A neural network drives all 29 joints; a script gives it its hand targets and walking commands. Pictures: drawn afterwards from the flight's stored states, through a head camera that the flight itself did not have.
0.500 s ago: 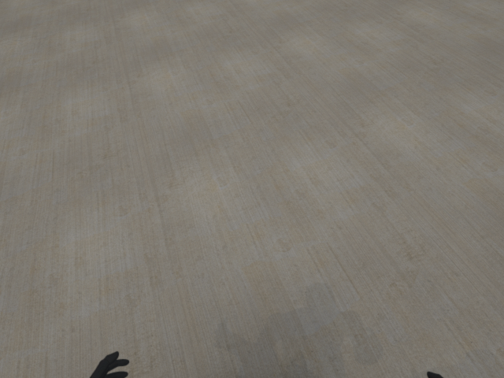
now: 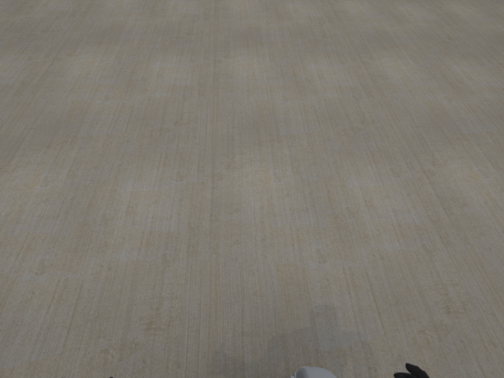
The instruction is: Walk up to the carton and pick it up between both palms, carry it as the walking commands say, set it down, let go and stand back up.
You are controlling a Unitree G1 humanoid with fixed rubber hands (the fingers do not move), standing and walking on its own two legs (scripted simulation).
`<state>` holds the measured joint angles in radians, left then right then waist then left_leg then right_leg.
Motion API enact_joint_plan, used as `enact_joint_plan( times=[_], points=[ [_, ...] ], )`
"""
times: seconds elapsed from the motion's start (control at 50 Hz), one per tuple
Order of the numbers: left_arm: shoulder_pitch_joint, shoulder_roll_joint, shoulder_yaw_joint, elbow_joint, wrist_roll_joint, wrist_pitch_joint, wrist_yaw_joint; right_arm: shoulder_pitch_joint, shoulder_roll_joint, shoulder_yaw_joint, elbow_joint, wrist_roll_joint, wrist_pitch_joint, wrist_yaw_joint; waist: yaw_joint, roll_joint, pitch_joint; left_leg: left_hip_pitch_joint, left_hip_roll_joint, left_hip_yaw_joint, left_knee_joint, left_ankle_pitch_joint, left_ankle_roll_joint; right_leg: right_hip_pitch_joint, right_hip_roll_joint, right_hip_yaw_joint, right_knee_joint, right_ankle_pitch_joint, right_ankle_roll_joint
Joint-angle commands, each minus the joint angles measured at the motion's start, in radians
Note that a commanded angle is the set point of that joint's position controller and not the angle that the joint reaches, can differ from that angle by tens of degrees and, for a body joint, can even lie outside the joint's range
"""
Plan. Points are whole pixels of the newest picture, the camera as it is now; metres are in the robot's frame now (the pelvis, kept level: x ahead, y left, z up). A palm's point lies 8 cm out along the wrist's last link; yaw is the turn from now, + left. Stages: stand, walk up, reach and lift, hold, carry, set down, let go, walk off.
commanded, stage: walk up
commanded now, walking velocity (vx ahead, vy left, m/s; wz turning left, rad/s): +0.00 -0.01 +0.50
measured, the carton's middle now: out of the picture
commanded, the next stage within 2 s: none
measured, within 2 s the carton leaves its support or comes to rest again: neither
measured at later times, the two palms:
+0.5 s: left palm out of the picture +0.01 +0.24 -0.10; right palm (402, 344) +0.20 -0.25 -0.10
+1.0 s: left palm out of the picture +0.14 +0.39 -0.11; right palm (353, 365) +0.17 -0.16 -0.10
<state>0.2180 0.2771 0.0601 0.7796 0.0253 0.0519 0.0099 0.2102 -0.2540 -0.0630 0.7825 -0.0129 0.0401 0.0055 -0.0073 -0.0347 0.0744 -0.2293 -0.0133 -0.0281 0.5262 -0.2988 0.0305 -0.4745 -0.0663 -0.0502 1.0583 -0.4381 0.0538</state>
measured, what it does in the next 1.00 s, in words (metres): steps to the left, turning left: right foot, then left foot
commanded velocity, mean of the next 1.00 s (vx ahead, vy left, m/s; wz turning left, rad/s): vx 0.27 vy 0.02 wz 0.50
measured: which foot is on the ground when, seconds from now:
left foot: down 0.00-0.24, up 0.26-0.68, down 0.70-1.00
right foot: up 0.00-0.22, down 0.24-0.70, up 0.72-1.00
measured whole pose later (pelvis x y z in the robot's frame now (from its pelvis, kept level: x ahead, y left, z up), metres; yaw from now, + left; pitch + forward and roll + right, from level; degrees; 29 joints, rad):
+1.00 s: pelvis +0.10 +0.10 +0.00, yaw +30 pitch +2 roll -3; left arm 0.10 0.27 0.03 0.76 0.04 -0.02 -0.06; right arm 0.49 -0.24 -0.01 0.94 -0.02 -0.06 0.00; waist -0.09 -0.03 0.02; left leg 0.06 -0.03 -0.10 0.26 -0.35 0.08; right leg -0.67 -0.08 -0.05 0.96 -0.17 0.09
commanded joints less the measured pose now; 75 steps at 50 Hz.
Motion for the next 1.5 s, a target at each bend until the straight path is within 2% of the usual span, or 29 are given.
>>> enact_joint_plan(
  times=[0.0,0.1,0.18,0.2,0.22,0.24,0.26,0.3,0.38,0.48,0.52,0.54,0.66,0.68,0.7,0.72,0.76,0.82,1.04,1.1,1.14,1.16,1.18,1.2,1.22,1.26,1.34,1.4,1.48],
  points=[
    [-0.031,0.064,0.01,-0.068,-0.004,-0.006,-0.001,0.006,-0.173,-0.045,-0.061,-0.007,-0.015,-0.007,-0.022,0.187,-0.076,0.073,0.216,-0.213,-0.18,0.469,0.103,-0.036,0.009,0.015,-0.059,0.03,0.005],
    [-0.073,0.041,-0.005,-0.084,-0.015,-0.016,0.004,0.051,-0.181,-0.053,-0.038,-0.019,-0.015,-0.005,-0.037,0.216,-0.096,0.077,0.21,-0.275,-0.191,0.436,0.121,0.048,0.036,0.002,-0.303,0.046,0.003],
    [-0.011,0.051,-0.011,-0.069,-0.017,-0.022,0.014,-0.014,-0.202,-0.067,-0.046,0.005,-0.007,-0.003,0.022,0.211,-0.091,-0.062,0.133,-0.25,-0.065,0.464,0.06,0.287,0.053,-0.031,-0.586,0.213,-0.054],
    [0.031,0.065,-0.004,-0.052,-0.017,-0.029,0.021,-0.013,-0.178,-0.061,-0.047,0.005,-0.01,0.002,0.04,0.155,-0.136,-0.119,0.095,-0.222,-0.013,0.375,0.038,0.408,0.01,-0.026,-0.645,0.276,-0.064],
    [0.067,0.118,0.011,-0.044,-0.007,-0.036,0.027,0.013,-0.116,-0.047,-0.049,0.004,-0.014,0.007,0.049,-0.055,-0.159,-0.223,-0.002,-0.135,0.178,0.084,-0.005,0.494,-0.162,0.155,-0.744,0.328,-0.088],
    [0.057,0.19,0.028,-0.061,-0.001,-0.029,0.026,-0.003,-0.076,-0.024,-0.091,0.005,-0.011,0.006,0.078,-0.283,-0.167,-0.361,-0.047,-0.022,0.416,-0.293,-0.067,0.47,-0.403,0.333,-0.799,0.405,-0.181],
    [0.044,0.188,0.02,-0.059,0.003,-0.031,0.02,-0.039,-0.1,-0.032,-0.096,-0.003,0.0,0.005,0.068,-0.194,-0.148,-0.34,0.019,-0.04,0.538,-0.309,-0.091,0.394,-0.408,0.334,-0.776,0.452,-0.222],
    [-0.038,0.126,0.007,-0.067,0.003,-0.034,0.017,-0.023,-0.104,-0.038,-0.083,-0.008,0.01,0.018,0.024,-0.115,-0.087,-0.297,0.041,-0.029,0.602,-0.214,-0.112,0.301,-0.309,0.186,-0.757,0.451,-0.186],
    [-0.019,0.12,0.016,-0.063,0.003,-0.037,0.027,-0.03,-0.103,-0.019,-0.113,-0.006,0.018,0.048,0.013,-0.152,-0.095,-0.238,0.014,0.036,0.504,-0.166,-0.128,0.298,-0.24,0.051,-0.746,0.502,-0.161],
    [0.064,0.154,0.041,-0.059,0.012,-0.037,0.015,-0.098,-0.073,0.013,-0.13,-0.002,0.009,0.057,0.035,-0.176,-0.084,-0.171,0.011,0.065,0.228,-0.183,-0.102,0.337,-0.274,0.04,-0.758,0.4,-0.154],
    [0.156,0.243,0.078,0.002,0.026,-0.056,0.014,-0.185,-0.105,0.01,-0.114,-0.016,0.008,0.102,0.084,-0.157,-0.102,-0.292,0.041,0.062,0.286,-0.219,-0.088,0.363,-0.398,0.229,-0.918,-0.255,-0.174],
    [0.128,0.251,0.079,0.002,0.02,-0.06,0.018,-0.223,-0.103,0.011,-0.123,-0.018,0.007,0.115,0.074,-0.136,-0.033,-0.344,0.07,0.021,0.273,-0.209,-0.086,0.349,-0.436,0.26,-0.955,-0.291,-0.16],
    [0.074,0.172,0.034,0.018,0.003,-0.083,-0.019,-0.009,-0.076,0.031,-0.005,-0.012,-0.041,0.075,-0.032,-0.032,-0.111,0.112,0.008,0.14,-0.129,-0.053,-0.035,0.212,-0.249,-0.07,-0.747,-0.096,-0.067],
    [0.062,0.13,0.019,-0.002,0.005,-0.082,-0.026,0.089,-0.135,0.009,0.037,-0.018,-0.052,0.063,-0.066,0.073,-0.131,0.256,0.044,0.026,-0.17,-0.091,0.017,0.092,-0.186,-0.127,-0.521,-0.058,-0.033],
    [-0.017,0.083,-0.007,-0.07,0.013,-0.089,-0.038,0.188,-0.261,-0.03,0.045,-0.022,-0.06,0.048,-0.135,0.356,-0.123,0.356,0.267,-0.426,-0.338,-0.377,0.122,-0.196,-0.042,-0.159,-0.133,-0.108,0.019],
    [-0.113,0.097,-0.011,-0.115,0.021,-0.082,-0.044,0.227,-0.31,-0.052,0.054,-0.015,-0.06,0.033,-0.134,0.319,-0.047,0.371,0.401,-0.591,-0.436,-0.521,0.186,-0.417,-0.057,-0.012,0.017,-0.124,0.006],
    [-0.118,0.099,-0.01,-0.1,0.013,-0.096,-0.051,0.162,-0.23,-0.02,0.043,-0.01,-0.067,0.019,-0.083,0.152,0.043,0.319,0.337,-0.452,-0.408,-0.276,0.14,-0.437,-0.097,0.067,0.064,0.063,0.0],
    [0.012,0.089,-0.01,-0.04,0.019,-0.091,-0.057,0.103,-0.171,0.008,0.028,-0.002,-0.097,0.02,-0.022,0.135,0.006,0.253,0.215,-0.24,-0.307,0.26,0.107,-0.278,-0.047,0.037,0.051,0.199,0.021],
    [-0.369,0.028,-0.02,-0.146,0.004,-0.089,-0.071,0.412,-0.134,0.009,0.199,-0.01,-0.111,-0.025,-0.112,0.196,0.033,0.356,0.224,-0.215,-0.27,0.771,0.123,-0.298,0.011,-0.041,-0.282,0.304,0.034],
    [-0.329,0.022,-0.013,-0.128,0.0,-0.098,-0.061,0.407,-0.142,0.013,0.239,-0.002,-0.115,-0.033,-0.074,0.204,-0.03,0.308,0.188,-0.146,-0.165,1.053,0.077,-0.079,0.071,-0.093,-0.413,0.266,-0.002],
    [-0.124,0.055,0.014,-0.043,-0.006,-0.105,-0.043,0.366,-0.144,0.02,0.251,0.006,-0.122,-0.035,0.011,0.159,-0.131,0.146,0.153,-0.139,0.075,1.148,0.052,0.313,0.098,-0.101,-0.537,0.308,-0.043],
    [0.039,0.099,0.038,0.022,-0.001,-0.113,-0.03,0.316,-0.135,0.03,0.234,0.005,-0.131,-0.032,0.076,0.112,-0.202,-0.013,0.124,-0.163,0.259,1.019,0.046,0.565,0.065,-0.06,-0.539,0.335,-0.076],
    [0.164,0.17,0.054,0.055,0.022,-0.125,-0.017,0.285,-0.078,0.052,0.203,0.007,-0.143,-0.026,0.123,-0.057,-0.217,-0.301,0.037,-0.147,0.507,0.408,0.018,0.761,-0.169,0.217,-0.598,0.426,-0.141],
    [0.219,0.198,0.054,0.078,0.032,-0.113,-0.007,0.325,-0.037,0.058,0.201,0.021,-0.141,-0.028,0.101,-0.154,-0.359,-0.427,-0.003,-0.069,0.756,-0.131,-0.012,0.843,-0.395,0.486,-0.634,0.513,-0.248],
    [0.224,0.185,0.042,0.083,0.033,-0.116,-0.006,0.247,-0.067,0.036,0.185,0.012,-0.138,-0.031,0.097,-0.058,-0.384,-0.416,0.042,-0.077,0.861,-0.168,-0.007,0.77,-0.396,0.508,-0.661,0.434,-0.281],
    [0.107,0.099,0.012,0.089,0.027,-0.135,-0.007,0.156,-0.062,0.014,0.145,-0.004,-0.123,-0.016,0.065,0.025,-0.216,-0.421,0.096,-0.08,0.825,-0.115,-0.012,0.541,-0.326,0.383,-0.744,0.309,-0.249],
    [0.056,0.049,-0.017,0.127,-0.001,-0.169,-0.003,0.146,-0.008,0.008,0.12,-0.033,-0.068,0.023,-0.005,-0.001,-0.03,-0.353,0.119,-0.041,0.688,-0.005,-0.066,0.254,-0.305,0.227,-0.868,0.367,-0.178],
    [0.075,0.048,-0.016,0.14,0.0,-0.17,-0.009,0.032,-0.002,0.018,0.081,-0.035,-0.043,0.054,-0.005,-0.102,0.002,-0.318,0.113,0.007,0.551,0.122,-0.076,0.199,-0.248,0.065,-0.882,0.424,-0.142],
    [0.131,0.08,-0.003,0.15,0.007,-0.151,-0.015,-0.156,-0.011,0.041,0.037,-0.017,-0.043,0.076,0.001,-0.127,0.042,-0.174,0.1,0.083,0.218,0.202,-0.064,0.191,-0.194,-0.068,-0.921,0.388,-0.098]
  ],
)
